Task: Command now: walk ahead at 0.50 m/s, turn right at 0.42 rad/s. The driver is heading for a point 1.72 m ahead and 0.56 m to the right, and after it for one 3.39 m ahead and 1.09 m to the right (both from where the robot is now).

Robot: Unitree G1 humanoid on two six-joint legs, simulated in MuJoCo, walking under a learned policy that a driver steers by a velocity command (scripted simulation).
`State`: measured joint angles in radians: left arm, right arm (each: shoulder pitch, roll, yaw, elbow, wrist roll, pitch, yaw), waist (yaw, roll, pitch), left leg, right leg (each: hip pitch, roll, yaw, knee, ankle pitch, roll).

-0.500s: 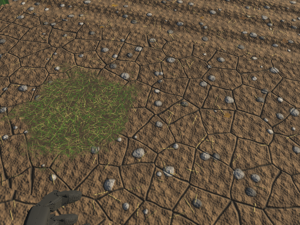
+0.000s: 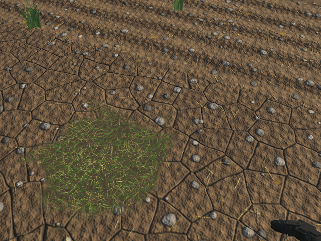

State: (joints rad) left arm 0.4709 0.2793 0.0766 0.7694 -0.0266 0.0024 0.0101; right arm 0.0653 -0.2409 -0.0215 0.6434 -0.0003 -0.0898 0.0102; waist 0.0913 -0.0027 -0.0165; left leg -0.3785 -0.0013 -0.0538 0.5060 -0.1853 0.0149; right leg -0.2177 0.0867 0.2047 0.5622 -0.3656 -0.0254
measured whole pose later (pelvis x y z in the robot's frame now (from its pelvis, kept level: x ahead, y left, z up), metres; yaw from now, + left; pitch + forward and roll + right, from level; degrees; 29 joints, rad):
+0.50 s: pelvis +0.24 -0.03 -0.05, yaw -17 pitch +1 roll +2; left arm 0.05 0.27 0.09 0.65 -0.03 -0.01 -0.11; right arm 0.52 -0.25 -0.05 0.84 0.00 -0.08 -0.06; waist -0.11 -0.04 0.02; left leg 0.02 0.07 0.25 0.71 -0.73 -0.05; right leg -0.68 -0.03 0.08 0.66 0.39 -0.07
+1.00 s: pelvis +0.51 -0.16 -0.19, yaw -35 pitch +1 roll -1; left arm 0.21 0.27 0.07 0.81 -0.01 0.01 0.04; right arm 0.12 -0.25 -0.04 0.66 -0.05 -0.09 -0.02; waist 0.03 -0.01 0.04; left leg -0.52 -0.01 -0.06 0.57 -0.04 -0.01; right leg -0.29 0.15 0.16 0.77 -0.47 -0.03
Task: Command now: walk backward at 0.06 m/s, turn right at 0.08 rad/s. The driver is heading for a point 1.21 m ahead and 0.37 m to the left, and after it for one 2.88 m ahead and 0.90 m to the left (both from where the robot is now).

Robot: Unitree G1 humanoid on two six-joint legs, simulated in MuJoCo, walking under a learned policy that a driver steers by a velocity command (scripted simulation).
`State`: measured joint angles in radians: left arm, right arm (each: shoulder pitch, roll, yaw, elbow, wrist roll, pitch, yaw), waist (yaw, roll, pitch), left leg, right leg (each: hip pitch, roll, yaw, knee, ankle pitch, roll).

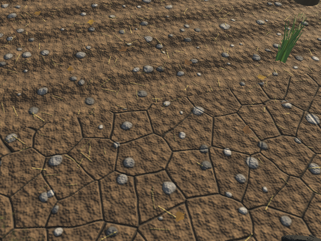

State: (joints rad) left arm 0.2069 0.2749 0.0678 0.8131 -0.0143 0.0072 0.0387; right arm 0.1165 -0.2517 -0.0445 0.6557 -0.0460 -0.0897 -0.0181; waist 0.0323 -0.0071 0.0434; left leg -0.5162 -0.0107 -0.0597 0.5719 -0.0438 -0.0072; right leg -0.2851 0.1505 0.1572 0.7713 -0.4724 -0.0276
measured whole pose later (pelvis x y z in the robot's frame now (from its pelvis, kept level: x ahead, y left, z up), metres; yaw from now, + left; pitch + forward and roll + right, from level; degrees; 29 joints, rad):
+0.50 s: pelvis +0.06 +0.01 +0.03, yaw +14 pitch +2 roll +1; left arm 0.37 0.27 0.06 0.91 0.01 -0.06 0.03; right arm 0.29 -0.32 -0.11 0.67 0.02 0.01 -0.01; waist 0.06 0.03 -0.05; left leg -0.70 -0.01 -0.12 1.08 -0.10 -0.03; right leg -0.04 -0.02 -0.08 0.28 -0.28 -0.02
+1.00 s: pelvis +0.24 +0.17 +0.03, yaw +31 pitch +2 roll +1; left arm 0.16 0.33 0.06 0.78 0.00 -0.10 -0.01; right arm 0.31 -0.27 -0.05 0.65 0.01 -0.06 0.02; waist -0.01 -0.03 0.03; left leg -0.18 -0.11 -0.05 0.34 -0.18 0.09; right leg -0.67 -0.12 0.05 1.02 -0.19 0.03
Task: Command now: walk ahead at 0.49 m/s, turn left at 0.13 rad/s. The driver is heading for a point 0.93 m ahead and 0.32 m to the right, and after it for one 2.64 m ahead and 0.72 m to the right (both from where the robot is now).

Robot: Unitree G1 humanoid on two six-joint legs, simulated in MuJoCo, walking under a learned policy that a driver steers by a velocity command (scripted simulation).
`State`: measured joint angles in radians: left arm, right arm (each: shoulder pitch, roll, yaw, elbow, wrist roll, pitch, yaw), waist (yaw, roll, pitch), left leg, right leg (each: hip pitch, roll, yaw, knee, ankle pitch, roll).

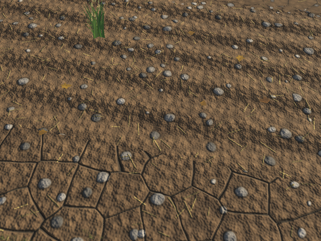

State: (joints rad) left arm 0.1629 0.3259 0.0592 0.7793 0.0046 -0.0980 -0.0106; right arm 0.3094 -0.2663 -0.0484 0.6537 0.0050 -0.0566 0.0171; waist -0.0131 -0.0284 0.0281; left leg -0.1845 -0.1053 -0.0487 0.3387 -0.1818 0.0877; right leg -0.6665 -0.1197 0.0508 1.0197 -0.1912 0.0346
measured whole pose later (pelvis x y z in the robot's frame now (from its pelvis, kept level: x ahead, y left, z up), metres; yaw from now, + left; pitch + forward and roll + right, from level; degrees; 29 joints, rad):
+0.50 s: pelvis +0.29 -0.07 +0.00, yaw -12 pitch +1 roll +0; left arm 0.30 0.29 0.05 0.72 -0.01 -0.06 -0.02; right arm 0.20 -0.30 -0.03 0.66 -0.02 -0.10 0.00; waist 0.03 0.03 0.04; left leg -0.56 0.06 -0.08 1.07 -0.32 -0.03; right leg -0.26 0.13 0.06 0.38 -0.14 -0.11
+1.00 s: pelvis +0.57 -0.08 +0.00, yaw -30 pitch +1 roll +1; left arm 0.25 0.32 0.07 0.67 -0.03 -0.01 0.00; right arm 0.29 -0.27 -0.06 0.75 -0.01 -0.10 0.00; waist -0.04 -0.05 0.02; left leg -0.17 -0.03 0.07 0.35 -0.20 0.03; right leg -0.60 -0.05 0.07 1.11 -0.28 0.01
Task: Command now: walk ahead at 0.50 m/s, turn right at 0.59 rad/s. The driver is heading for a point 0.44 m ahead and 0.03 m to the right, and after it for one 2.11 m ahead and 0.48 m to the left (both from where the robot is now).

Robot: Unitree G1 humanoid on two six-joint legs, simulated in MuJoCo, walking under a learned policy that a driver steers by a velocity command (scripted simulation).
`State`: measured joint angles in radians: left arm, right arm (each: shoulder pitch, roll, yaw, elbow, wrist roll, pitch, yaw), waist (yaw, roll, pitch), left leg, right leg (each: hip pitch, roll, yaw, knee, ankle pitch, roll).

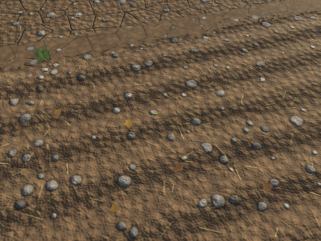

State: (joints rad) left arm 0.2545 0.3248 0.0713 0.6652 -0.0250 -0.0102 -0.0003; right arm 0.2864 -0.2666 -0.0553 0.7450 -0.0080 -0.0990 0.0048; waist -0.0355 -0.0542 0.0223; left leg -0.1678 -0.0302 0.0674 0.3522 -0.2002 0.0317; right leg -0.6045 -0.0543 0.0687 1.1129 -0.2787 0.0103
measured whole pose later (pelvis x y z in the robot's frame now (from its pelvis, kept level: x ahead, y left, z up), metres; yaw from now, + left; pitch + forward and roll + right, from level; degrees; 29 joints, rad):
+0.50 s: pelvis +0.26 -0.09 +0.00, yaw -13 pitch +1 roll +0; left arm 0.27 0.27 0.05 0.67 0.00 -0.06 -0.03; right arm 0.21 -0.32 -0.04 0.77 0.02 -0.08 0.01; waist 0.01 0.04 0.05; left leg -0.58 0.12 -0.03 1.13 -0.28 -0.02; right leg -0.23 0.09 -0.03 0.39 -0.17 -0.10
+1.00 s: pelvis +0.53 -0.08 -0.01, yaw +2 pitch +2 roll +0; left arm 0.20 0.31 0.04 0.71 0.00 -0.05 0.02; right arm 0.15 -0.31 -0.06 0.65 0.00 -0.03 0.03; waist 0.00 -0.01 0.08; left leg -0.43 -0.10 -0.02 0.50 -0.11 0.09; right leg -0.49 -0.02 0.06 1.24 -0.48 0.05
